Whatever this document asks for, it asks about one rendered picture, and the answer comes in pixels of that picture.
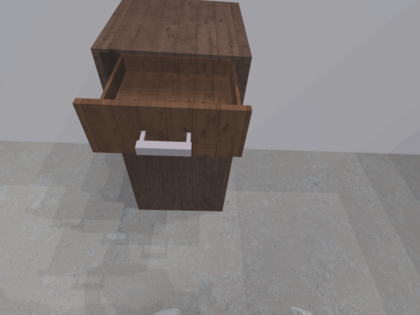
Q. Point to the cabinet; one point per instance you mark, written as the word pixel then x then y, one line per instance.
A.
pixel 185 28

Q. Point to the drawer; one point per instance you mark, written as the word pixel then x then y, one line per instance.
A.
pixel 168 97

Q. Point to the handle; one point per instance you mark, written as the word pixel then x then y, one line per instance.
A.
pixel 163 148

